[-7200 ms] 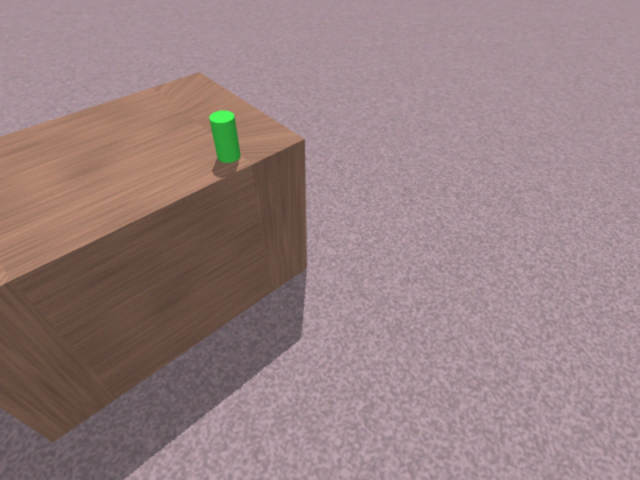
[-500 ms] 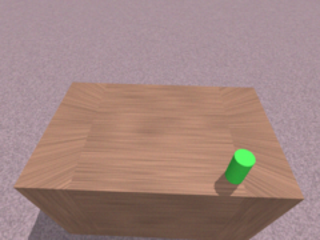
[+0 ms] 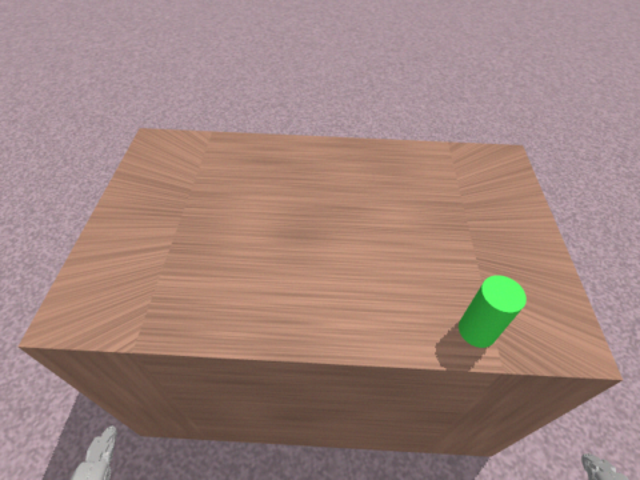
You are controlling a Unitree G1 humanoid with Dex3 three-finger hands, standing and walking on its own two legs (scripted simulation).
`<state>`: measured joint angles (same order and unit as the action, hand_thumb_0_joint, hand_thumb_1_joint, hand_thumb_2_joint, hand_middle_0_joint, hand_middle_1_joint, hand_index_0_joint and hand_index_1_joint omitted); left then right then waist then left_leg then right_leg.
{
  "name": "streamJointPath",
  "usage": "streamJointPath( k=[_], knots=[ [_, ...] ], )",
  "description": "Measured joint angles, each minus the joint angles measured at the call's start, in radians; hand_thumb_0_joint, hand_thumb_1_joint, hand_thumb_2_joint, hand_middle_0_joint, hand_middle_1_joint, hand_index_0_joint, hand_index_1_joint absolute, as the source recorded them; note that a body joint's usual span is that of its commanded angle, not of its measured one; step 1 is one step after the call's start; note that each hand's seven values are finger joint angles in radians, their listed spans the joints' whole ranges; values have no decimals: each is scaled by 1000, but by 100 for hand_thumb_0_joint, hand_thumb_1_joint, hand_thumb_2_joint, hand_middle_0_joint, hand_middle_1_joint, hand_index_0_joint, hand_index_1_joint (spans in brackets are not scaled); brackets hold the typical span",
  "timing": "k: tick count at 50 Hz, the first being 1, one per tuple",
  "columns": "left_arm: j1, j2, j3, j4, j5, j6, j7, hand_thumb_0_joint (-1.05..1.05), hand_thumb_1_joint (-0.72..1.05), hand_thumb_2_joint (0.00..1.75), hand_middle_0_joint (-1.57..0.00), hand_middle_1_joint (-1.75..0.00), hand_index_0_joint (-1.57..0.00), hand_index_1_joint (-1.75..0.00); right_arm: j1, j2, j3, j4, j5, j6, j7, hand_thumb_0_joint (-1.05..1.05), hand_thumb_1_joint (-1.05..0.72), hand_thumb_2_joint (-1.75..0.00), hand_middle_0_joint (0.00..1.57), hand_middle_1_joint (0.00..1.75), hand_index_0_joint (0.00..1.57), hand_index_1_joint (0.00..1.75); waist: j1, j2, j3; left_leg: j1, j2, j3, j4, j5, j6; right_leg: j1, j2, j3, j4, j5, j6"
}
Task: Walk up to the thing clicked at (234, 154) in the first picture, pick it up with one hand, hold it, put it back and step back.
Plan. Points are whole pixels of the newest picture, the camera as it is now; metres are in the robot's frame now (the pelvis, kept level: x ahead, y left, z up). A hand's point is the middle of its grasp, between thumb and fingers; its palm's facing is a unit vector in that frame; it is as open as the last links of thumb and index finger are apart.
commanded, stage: go down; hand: right
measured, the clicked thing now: (489, 313) +0.41 -0.25 -0.10
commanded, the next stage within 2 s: none
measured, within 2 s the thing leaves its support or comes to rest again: neither
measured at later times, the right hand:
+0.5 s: hand out of the picture +0.17 -0.30 -0.10, palm faces +0.12 +0.94 -0.32, open 17.6 cm
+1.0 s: hand out of the picture +0.17 -0.32 -0.08, palm faces +0.17 +0.94 -0.30, open 17.6 cm
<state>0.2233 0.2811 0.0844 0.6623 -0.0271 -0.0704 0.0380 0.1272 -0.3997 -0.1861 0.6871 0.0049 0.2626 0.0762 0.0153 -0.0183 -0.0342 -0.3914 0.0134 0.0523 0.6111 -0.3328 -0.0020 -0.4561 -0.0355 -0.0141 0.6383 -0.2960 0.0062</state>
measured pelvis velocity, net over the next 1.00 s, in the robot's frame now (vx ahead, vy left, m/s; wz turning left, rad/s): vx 0.01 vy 0.00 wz -0.01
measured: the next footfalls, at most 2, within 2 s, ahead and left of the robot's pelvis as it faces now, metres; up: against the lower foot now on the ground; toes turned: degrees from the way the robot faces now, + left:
none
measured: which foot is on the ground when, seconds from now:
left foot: down 0.00-1.00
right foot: down 0.00-1.00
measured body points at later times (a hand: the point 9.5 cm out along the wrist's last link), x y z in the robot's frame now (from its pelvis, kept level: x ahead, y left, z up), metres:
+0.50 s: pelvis +0.02 +0.00 -0.01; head +0.06 -0.01 +0.43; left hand +0.17 +0.26 -0.08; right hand +0.17 -0.35 -0.08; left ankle -0.02 +0.12 -0.73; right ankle +0.01 -0.12 -0.73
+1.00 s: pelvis +0.01 +0.00 -0.02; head +0.04 -0.01 +0.42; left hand +0.16 +0.25 -0.08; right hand +0.16 -0.37 -0.06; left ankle -0.02 +0.12 -0.73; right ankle +0.01 -0.12 -0.73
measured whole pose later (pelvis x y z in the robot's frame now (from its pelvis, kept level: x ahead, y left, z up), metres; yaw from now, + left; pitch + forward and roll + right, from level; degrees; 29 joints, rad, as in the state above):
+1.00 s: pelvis +0.01 +0.00 -0.02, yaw -1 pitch +9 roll +2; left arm 0.38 0.26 0.02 0.37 -0.02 -0.12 0.12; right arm 0.27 -0.47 -0.35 0.38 0.06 0.28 0.23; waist 0.01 -0.01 -0.10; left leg -0.51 0.02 0.07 0.81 -0.45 -0.01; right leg -0.59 -0.04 0.01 0.86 -0.42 0.00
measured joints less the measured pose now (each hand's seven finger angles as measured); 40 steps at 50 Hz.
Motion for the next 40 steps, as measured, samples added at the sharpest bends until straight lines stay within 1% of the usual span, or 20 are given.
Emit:
streamJointPath(
  k=[5,11,18,29,36,40],
  knots=[
    [7,-14,-12,-46,11,-39,28,0,-41,9,-6,-5,-6,-5,13,1,-31,-32,12,-28,31,-1,45,-11,3,7,5,7,-1,-2,-3,-34,4,0,42,-25,-3,-35,2,1,42,-24,-2],
    [39,-21,-26,-94,20,-58,48,0,-50,8,-6,-5,-6,-6,47,3,-44,-83,6,-33,58,-1,54,-9,3,6,4,7,-8,8,-39,-42,7,2,73,-55,-5,-46,5,3,76,-55,-3],
    [65,-18,-34,-125,22,-52,56,0,-53,7,-6,-5,-6,-6,76,-14,-55,-145,-1,-4,65,-1,57,-7,3,6,5,7,-7,12,-57,-50,6,5,101,-80,-6,-61,3,8,115,-85,-2],
    [106,-30,-55,-219,16,-38,59,0,-54,7,-6,-5,-6,-6,120,-24,-86,-247,22,28,87,-1,58,-7,3,6,4,7,-6,8,-57,-78,5,8,137,-99,-8,-93,1,12,158,-106,-4],
    [144,-28,-69,-286,11,-36,69,-1,-54,7,-6,-5,-6,-5,144,-37,-109,-287,35,35,103,-1,59,-7,3,6,5,7,-7,13,-70,-90,5,11,158,-110,-7,-108,0,16,181,-117,-3],
    [154,-30,-73,-300,11,-42,70,0,-55,7,-6,-5,-6,-5,150,-47,-125,-299,42,34,117,-1,59,-7,3,6,5,7,-8,15,-74,-97,4,13,168,-114,-6,-116,0,19,193,-121,-2]
  ],
)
